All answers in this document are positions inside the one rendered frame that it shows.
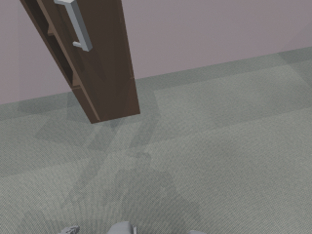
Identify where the robot left thigh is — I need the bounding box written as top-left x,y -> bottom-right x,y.
106,221 -> 137,234

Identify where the handle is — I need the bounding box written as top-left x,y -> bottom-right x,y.
54,0 -> 93,52

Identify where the cupboard door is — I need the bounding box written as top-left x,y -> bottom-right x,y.
36,0 -> 131,121

